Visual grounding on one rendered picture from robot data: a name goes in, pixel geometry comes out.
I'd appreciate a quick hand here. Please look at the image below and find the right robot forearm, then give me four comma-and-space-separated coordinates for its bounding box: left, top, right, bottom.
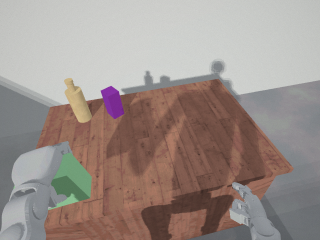
249, 216, 281, 240

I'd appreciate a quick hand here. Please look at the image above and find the right robot hand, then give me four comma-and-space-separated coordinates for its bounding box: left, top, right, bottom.
229, 182, 267, 227

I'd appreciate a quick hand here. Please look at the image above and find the table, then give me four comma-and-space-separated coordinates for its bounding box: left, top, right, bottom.
36, 79, 294, 240

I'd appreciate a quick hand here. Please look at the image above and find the left robot forearm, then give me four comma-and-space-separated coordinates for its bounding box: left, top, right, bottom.
0, 183, 51, 240

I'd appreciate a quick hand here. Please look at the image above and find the left robot hand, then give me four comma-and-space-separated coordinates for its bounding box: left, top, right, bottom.
11, 141, 73, 209

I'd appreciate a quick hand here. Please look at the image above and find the sponge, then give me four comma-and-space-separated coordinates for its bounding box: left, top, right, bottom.
13, 152, 92, 210

